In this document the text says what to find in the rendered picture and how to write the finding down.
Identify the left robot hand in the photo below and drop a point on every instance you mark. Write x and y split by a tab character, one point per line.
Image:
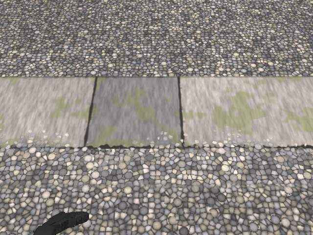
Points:
61	221

